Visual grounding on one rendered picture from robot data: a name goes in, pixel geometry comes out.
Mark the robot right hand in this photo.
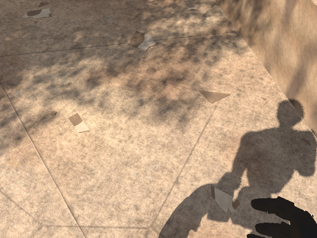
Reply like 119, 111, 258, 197
247, 196, 317, 238

